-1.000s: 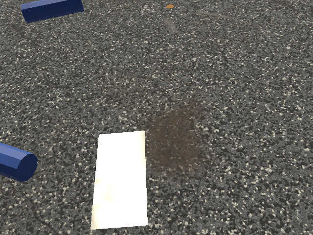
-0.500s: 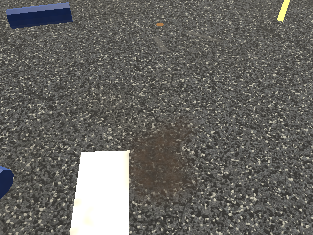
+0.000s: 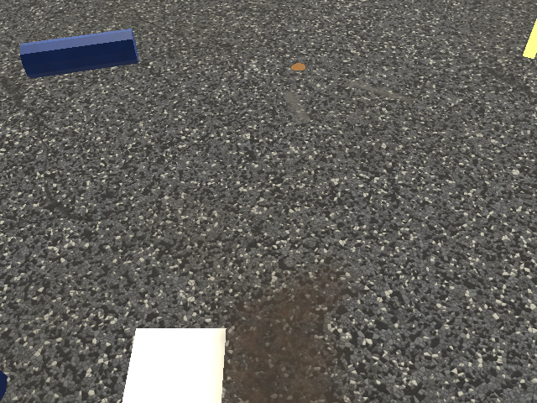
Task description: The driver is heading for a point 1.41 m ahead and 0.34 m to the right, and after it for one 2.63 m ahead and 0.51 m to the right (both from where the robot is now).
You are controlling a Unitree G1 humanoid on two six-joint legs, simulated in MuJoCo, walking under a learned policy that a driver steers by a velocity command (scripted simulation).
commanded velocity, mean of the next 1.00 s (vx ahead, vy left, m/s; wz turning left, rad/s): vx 0.50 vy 0.00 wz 0.00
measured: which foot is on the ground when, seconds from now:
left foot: up 0.00-0.18, down 0.20-0.74, up 0.76-1.00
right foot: down 0.00-0.22, up 0.24-0.72, down 0.74-1.00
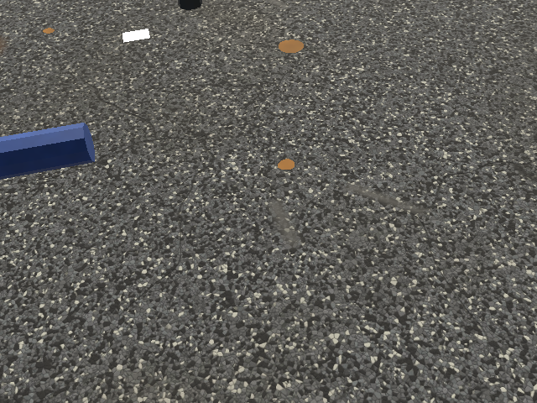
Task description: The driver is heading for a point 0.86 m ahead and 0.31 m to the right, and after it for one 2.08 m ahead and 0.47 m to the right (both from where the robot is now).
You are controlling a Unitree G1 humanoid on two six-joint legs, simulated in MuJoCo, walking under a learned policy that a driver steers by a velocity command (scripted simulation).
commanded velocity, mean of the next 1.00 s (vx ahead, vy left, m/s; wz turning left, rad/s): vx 0.50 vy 0.00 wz -0.47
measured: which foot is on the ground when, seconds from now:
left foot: up 0.00-0.28, down 0.30-0.84, up 0.86-1.00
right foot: down 0.00-0.30, up 0.32-0.82, down 0.84-1.00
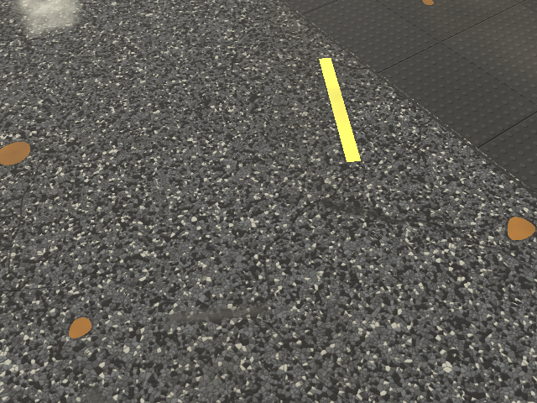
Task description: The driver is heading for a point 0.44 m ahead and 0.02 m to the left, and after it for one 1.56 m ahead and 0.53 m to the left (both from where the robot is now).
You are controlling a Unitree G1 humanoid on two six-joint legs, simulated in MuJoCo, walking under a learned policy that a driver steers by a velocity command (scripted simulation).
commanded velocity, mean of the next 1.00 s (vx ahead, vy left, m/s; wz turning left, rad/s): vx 0.50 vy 0.00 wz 0.02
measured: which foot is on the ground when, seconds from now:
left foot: up 0.00-0.36, down 0.38-0.88, up 0.90-1.00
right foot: down 0.00-0.38, up 0.40-0.86, down 0.88-1.00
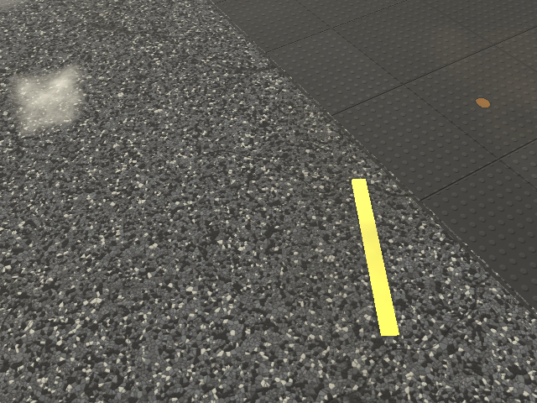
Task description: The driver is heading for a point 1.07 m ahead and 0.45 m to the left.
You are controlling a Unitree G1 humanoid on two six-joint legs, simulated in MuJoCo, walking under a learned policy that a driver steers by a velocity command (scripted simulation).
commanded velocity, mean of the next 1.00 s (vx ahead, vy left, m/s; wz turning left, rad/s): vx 0.50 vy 0.00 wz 0.58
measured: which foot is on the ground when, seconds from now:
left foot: up 0.00-0.40, down 0.42-0.96, up 0.98-1.00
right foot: down 0.00-0.40, up 0.42-0.92, down 0.94-1.00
